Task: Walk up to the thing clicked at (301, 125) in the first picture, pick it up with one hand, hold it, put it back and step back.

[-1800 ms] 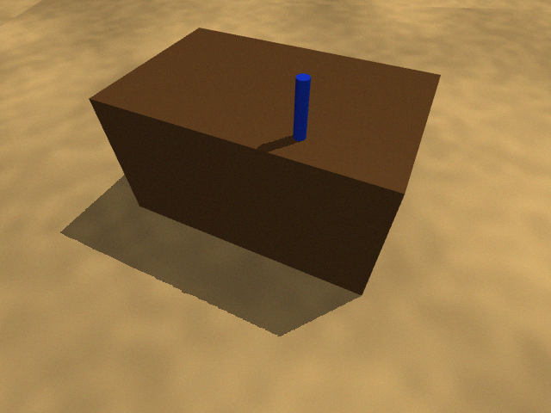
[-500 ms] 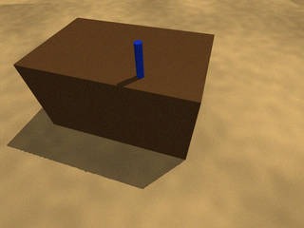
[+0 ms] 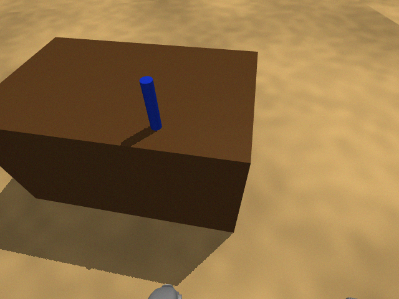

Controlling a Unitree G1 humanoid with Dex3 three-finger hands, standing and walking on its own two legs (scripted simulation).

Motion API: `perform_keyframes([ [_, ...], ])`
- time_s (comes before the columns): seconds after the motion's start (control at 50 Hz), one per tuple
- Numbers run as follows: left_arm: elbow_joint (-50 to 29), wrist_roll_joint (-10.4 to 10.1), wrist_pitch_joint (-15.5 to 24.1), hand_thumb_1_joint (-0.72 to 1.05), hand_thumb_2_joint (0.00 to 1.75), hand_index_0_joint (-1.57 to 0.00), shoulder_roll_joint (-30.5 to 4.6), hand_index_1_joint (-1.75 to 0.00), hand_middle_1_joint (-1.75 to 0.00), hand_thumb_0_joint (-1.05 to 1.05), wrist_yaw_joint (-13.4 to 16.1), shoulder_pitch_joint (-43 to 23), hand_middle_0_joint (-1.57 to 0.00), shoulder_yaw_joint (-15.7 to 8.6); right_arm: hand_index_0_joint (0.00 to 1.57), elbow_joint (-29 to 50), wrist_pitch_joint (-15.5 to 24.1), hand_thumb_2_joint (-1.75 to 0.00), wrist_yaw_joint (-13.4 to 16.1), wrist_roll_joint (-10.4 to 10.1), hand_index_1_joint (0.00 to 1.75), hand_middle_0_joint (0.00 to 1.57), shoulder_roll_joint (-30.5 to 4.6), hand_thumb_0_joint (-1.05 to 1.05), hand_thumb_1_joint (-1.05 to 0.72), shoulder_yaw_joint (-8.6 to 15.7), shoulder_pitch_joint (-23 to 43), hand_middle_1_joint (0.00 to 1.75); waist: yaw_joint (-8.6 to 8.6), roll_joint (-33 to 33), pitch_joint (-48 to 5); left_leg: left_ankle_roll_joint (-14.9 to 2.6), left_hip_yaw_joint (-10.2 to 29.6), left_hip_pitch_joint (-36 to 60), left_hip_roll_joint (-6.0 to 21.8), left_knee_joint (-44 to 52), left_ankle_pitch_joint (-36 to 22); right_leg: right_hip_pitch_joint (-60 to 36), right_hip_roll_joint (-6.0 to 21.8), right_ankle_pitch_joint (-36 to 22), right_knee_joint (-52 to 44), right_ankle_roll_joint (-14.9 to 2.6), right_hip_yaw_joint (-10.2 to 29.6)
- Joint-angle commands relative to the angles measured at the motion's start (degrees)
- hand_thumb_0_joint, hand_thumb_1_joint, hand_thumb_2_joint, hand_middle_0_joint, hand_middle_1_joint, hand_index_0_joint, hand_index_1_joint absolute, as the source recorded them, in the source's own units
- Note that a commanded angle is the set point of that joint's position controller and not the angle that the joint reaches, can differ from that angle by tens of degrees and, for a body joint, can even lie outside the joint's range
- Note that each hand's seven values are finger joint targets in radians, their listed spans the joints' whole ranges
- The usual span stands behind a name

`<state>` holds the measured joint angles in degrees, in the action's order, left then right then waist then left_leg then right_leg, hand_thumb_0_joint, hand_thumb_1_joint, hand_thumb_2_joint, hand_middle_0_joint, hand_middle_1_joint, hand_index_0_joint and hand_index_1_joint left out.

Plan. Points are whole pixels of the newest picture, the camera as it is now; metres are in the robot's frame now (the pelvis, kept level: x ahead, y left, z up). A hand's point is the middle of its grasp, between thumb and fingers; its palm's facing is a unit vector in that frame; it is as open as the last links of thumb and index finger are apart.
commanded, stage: walk up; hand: left
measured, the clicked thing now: (151, 105) +0.71 +0.20 -0.06
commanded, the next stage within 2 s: stand in 2.00 s
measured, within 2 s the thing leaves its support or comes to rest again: neither
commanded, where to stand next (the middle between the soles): +0.27 +0.06 m, yaw -9 degrees
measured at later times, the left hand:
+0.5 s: hand (91, 235) +0.29 +0.30 -0.12, palm faces -0.15 -0.87 -0.47, open 7.4 cm
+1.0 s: hand (92, 229) +0.32 +0.32 -0.16, palm faces -0.17 -0.92 -0.35, open 7.4 cm
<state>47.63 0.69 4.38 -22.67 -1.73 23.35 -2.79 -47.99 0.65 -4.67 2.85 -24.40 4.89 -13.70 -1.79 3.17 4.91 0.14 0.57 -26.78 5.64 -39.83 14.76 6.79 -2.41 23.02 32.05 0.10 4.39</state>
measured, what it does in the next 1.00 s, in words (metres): walks ahead: left foot, then right foot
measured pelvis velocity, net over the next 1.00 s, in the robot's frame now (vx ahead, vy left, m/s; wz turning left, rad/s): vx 0.21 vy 0.07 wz -0.17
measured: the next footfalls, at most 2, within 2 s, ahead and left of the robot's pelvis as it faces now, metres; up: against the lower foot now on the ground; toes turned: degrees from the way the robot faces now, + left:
left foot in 0.02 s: +0.16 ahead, +0.15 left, +0.00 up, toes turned +3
right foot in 0.42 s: +0.26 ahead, -0.08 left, +0.00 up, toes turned -7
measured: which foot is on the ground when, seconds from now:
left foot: up 0.00-0.00, down 0.02-0.44, up 0.46-0.68, down 0.70-1.00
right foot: down 0.00-0.04, up 0.06-0.40, down 0.42-1.00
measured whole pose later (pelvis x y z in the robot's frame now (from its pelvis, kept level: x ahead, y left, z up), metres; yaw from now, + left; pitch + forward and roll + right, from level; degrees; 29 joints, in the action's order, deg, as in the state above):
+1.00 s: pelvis +0.21 +0.07 +0.00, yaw -10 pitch -3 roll -1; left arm 57.2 0.0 0.1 -22.6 -0.4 10.0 -1.0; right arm -55.9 0.4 -0.6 0.4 -21.2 0.8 -8.9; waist -1.0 -1.0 5.5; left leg 1.8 -1.4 -16.7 4.2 -39.1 19.8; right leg 18.3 -0.1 16.5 37.2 1.5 3.0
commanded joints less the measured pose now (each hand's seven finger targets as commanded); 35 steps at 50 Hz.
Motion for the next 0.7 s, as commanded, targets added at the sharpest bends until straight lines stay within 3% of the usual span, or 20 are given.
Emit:
perform_keyframes([
  [0.0, -6.2, -0.2, 1.8, 0.9, 0.9, -0.2, -14.6, -0.3, -0.3, 0.0, 2.0, -2.7, -0.2, -3.8, 0.2, 4.7, 3.4, -0.9, 0.9, -0.3, 0.3, 0.2, -13.1, 0.0, -0.9, 4.8, -8.6, 0.3, 8.25, -1.1, -6.0, -3.59, -1.9, 25.6, -3.1, 9.3, -0.4, 15.2, 8.5, -25.0, 10.8, -6.73, 4.7],
  [0.02, -6.4, -0.6, 1.9, 0.9, 0.9, -0.2, -10.1, -0.3, -0.3, 0.0, 2.2, 0.3, -0.2, -2.4, 0.2, 4.0, 3.7, -0.9, 1.6, 0.4, 0.3, 0.2, -16.9, 0.0, -0.9, 6.2, -15.0, 0.3, 11.06, 12.0, -9.9, -6.74, 12.2, 33.2, 6.1, 16.0, 8.1, 22.7, 2.2, -19.2, 29.2, -3.79, -0.4],
  [0.04, -6.3, -1.4, 1.8, 0.9, 0.9, -0.2, -10.5, -0.3, -0.3, 0.0, 2.7, 2.3, -0.2, -2.7, 0.2, 5.6, 3.7, -0.9, 1.7, -0.9, 0.3, 0.2, -19.1, 0.0, -0.9, 6.4, -13.3, 0.3, 8.57, 15.6, -9.1, -12.17, 35.8, 34.4, 18.9, 25.9, 11.6, 33.5, -4.2, 8.1, 37.0, -2.34, -2.6],
  [0.06, -4.6, -0.5, 1.5, 0.9, 0.9, -0.2, -15.0, -0.3, -0.3, 0.0, 3.3, 1.2, -0.2, -3.2, 0.2, 6.1, 3.3, -0.9, 1.7, -2.6, 0.3, 0.2, -18.8, 0.0, -0.9, 6.6, -9.7, 0.3, 6.51, 5.7, -5.9, -14.29, 35.9, 24.7, 20.2, 25.9, 14.2, 30.2, 0.5, 7.8, 41.9, -2.87, 2.9],
  [0.08, -3.9, -0.9, 1.3, 0.9, 0.9, -0.2, -15.8, -0.3, -0.3, 0.0, 2.9, 1.3, -0.2, -3.0, 0.2, 7.3, 3.1, -0.9, 1.9, -2.5, 0.3, 0.2, -16.1, 0.0, -0.9, 5.5, -6.6, 0.3, 4.37, 2.2, -2.8, -13.54, 27.2, 20.0, 17.6, 25.1, 11.6, 28.7, 2.6, 3.5, 41.5, -2.88, 2.6],
  [0.16, -1.6, -1.3, 0.7, 0.9, 0.9, -0.2, -12.2, -0.3, -0.3, 0.0, 1.2, 2.8, -0.2, -2.9, 0.2, 8.0, 3.7, -0.9, 2.3, -2.2, 0.3, 0.2, -12.1, 0.0, -0.9, 3.1, -4.0, 0.3, 3.1, 6.0, -1.9, -11.76, 7.4, 15.9, 8.9, 22.8, -7.4, 23.2, 4.7, -2.4, 29.7, -1.7, -1.0],
  [0.26, -4.4, -0.4, 0.9, 0.9, 0.9, -0.2, -11.4, -0.3, -0.3, 0.0, 1.1, -2.9, -0.2, -2.8, 0.2, 9.3, 2.9, -0.9, 2.0, -1.4, 0.3, 0.2, -13.0, 0.0, -0.9, 3.1, -6.5, 0.3, 4.92, 6.9, -2.8, -15.21, 3.7, 20.2, 10.7, 20.1, -15.6, 22.1, 5.9, -3.8, 14.0, -0.53, -5.4],
  [0.32, -4.1, -0.3, 1.3, 0.9, 0.9, -0.2, -10.1, -0.3, -0.3, 0.0, 1.8, -1.9, -0.2, -3.0, 0.2, 10.4, 1.9, -0.9, 2.0, -1.2, 0.3, 0.2, -12.1, 0.0, -0.9, 2.7, -3.5, 0.3, 2.77, 5.5, -3.1, -13.22, 1.4, 14.6, 9.8, 13.9, -21.5, 13.0, 3.5, -9.9, 6.8, -1.5, -6.6],
  [0.36, -2.7, -0.2, 1.8, 0.9, 0.9, -0.2, -10.7, -0.3, -0.3, 0.0, 2.7, 1.6, -0.2, -3.6, 0.2, 10.9, 1.2, -0.9, 2.3, -1.8, 0.3, 0.2, -9.9, 0.0, -0.9, 1.6, -2.5, 0.3, 0.22, 0.1, -6.1, -9.36, -2.5, 10.8, 6.0, 4.0, -20.1, 1.5, 0.9, -19.1, -1.5, -2.06, -7.9],
  [0.38, -2.5, 0.2, 1.9, 0.9, 0.9, -0.2, -13.2, -0.3, -0.3, 0.0, 3.3, 3.3, -0.2, -4.5, 0.2, 11.3, 1.1, -0.9, 2.5, -2.3, 0.3, 0.2, -7.9, 0.0, -0.9, 0.8, -3.0, 0.3, -1.45, -4.8, -7.6, -6.62, -4.6, 6.8, 3.3, -3.5, -14.2, -3.9, 2.0, -19.1, -2.9, -3.28, -4.9],
  [0.4, -3.2, 0.7, 2.1, 0.9, 0.9, -0.2, -17.6, -0.3, -0.3, 0.0, 3.9, 5.0, -0.2, -5.8, 0.2, 11.6, 1.0, -0.9, 2.7, -2.5, 0.3, 0.2, -5.5, 0.0, -0.9, 0.0, -5.5, 0.3, -2.31, -14.1, -9.6, -3.48, -6.5, -1.8, -1.4, -16.0, 0.3, -9.0, 13.2, -19.3, -6.7, -8.13, 13.4],
  [0.42, -5.3, 0.0, 2.1, 0.9, 0.9, -0.2, -20.2, -0.3, -0.3, 0.0, 4.0, 2.4, -0.2, -5.5, 0.2, 10.8, -0.2, -0.9, 3.0, -2.3, 0.3, 0.2, -6.0, 0.0, -0.9, 0.0, -8.4, 0.3, 0.05, -13.7, -9.1, -1.44, -1.2, -3.7, -4.9, -22.5, 18.5, -4.1, 26.0, -17.9, -11.9, -14.78, 31.3],
  [0.44, -5.6, -0.6, 1.5, 0.9, 0.9, -0.2, -20.8, -0.3, -0.3, 0.0, 4.1, -0.6, -0.2, -5.4, 0.2, 9.6, -1.5, -0.9, 3.7, -1.8, 0.3, 0.2, -10.7, 0.0, -0.9, 1.9, -7.0, 0.3, -0.02, -9.5, -6.3, -1.47, 2.1, -3.4, -3.0, -27.6, 23.3, 1.6, 26.3, -11.9, -11.2, -18.91, 31.7],
  [0.46, -5.8, -0.7, 1.2, 0.9, 0.9, -0.2, -19.3, -0.3, -0.3, 0.0, 4.3, -1.7, -0.2, -5.2, 0.2, 8.8, -1.7, -0.9, 3.9, -1.9, 0.3, 0.2, -11.3, 0.0, -0.9, 2.1, -6.4, 0.3, 0.2, -8.7, -4.0, -1.57, 3.3, -5.6, -2.0, -28.6, 22.4, 3.3, 24.3, -10.8, -11.7, -18.83, 28.0],
  [0.5, -6.0, -0.3, 0.8, 0.9, 0.9, -0.2, -17.6, -0.3, -0.3, 0.0, 4.4, -4.6, -0.2, -4.2, 0.2, 6.6, -1.5, -0.9, 4.1, -2.1, 0.3, 0.2, -11.2, 0.0, -0.9, 2.1, -7.5, 0.3, 1.65, -8.9, -2.4, -1.54, 3.2, -3.6, -0.1, -24.4, 16.3, 8.7, 18.9, -8.2, -10.2, -14.91, 19.4],
  [0.54, -5.6, 0.4, 0.8, 0.9, 0.9, -0.2, -15.5, -0.3, -0.3, 0.0, 4.0, -6.6, -0.2, -3.6, 0.2, 4.2, -1.2, -0.9, 3.8, -1.9, 0.3, 0.2, -10.0, 0.0, -0.9, 1.7, -8.9, 0.3, 2.15, -10.9, -3.8, -1.22, 0.9, 0.7, -0.7, -17.7, 13.0, 11.4, 14.6, -13.2, -7.5, -12.84, 12.3],
  [0.6, -4.9, 0.8, 0.0, 0.9, 0.9, -0.2, -15.0, -0.3, -0.3, 0.0, 3.3, -8.1, -0.2, -3.4, 0.2, 2.4, -0.5, -0.9, 3.9, -2.2, 0.3, 0.2, -8.2, 0.0, -0.9, 1.1, -7.4, 0.3, 1.58, -14.0, -5.7, -0.96, -2.3, 8.2, -2.5, -6.0, 12.4, 14.5, 12.5, -17.7, -4.0, -11.78, 8.2],
  [0.64, -4.6, 0.2, -1.1, 0.9, 0.9, -0.2, -14.7, -0.3, -0.3, 0.0, 3.0, -11.1, -0.2, -2.9, 0.2, 0.7, -0.1, -0.9, 4.2, -2.4, 0.3, 0.2, -8.0, 0.0, -0.9, 1.3, -7.5, 0.3, 2.91, -13.5, -6.0, -1.36, -4.2, 15.8, -4.0, 0.9, 4.1, 20.4, 11.3, -11.8, -1.4, -9.98, 7.1],
  [0.66, -4.5, 0.0, -1.7, 0.9, 0.9, -0.2, -13.2, -0.3, -0.3, 0.0, 2.9, -12.3, -0.2, -2.3, 0.2, 0.0, 0.3, -0.9, 4.6, -2.1, 0.3, 0.2, -8.2, 0.0, -0.9, 1.4, -7.6, 0.3, 3.98, -12.1, -5.4, -1.71, -3.4, 17.8, -4.2, 5.6, 1.8, 22.8, 10.5, -9.7, 0.8, -8.26, 6.9],
  [0.68, -4.3, -0.4, -2.1, 0.9, 0.9, -0.2, -11.0, -0.3, -0.3, 0.0, 2.7, -12.4, -0.2, -1.7, 0.2, -0.1, 0.8, -0.9, 4.8, -1.6, 0.3, 0.2, -10.0, 0.0, -0.9, 1.5, -6.9, 0.3, 3.82, -7.2, -4.9, -2.75, 2.7, 17.5, -0.3, 10.1, 3.1, 24.5, 8.5, -6.8, 3.4, -6.09, 5.8],
])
